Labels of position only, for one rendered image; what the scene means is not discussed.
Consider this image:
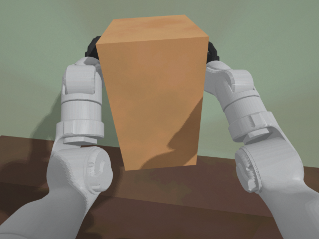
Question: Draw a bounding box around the right robot upper arm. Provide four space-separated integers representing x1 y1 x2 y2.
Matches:
235 137 319 239

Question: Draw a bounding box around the left robot upper arm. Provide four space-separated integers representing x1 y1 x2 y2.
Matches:
0 146 113 239

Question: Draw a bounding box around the right robot forearm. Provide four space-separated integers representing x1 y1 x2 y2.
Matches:
204 61 304 178

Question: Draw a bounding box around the robot left hand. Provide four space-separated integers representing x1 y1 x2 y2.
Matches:
85 36 101 60

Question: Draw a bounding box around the robot right hand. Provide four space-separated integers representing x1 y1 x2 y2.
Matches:
206 42 219 63

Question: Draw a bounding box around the left robot forearm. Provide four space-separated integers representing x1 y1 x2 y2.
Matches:
46 57 104 178

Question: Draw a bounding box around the pedestal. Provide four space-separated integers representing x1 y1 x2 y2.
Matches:
0 135 319 239

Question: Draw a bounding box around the carton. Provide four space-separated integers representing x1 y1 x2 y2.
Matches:
96 14 209 171

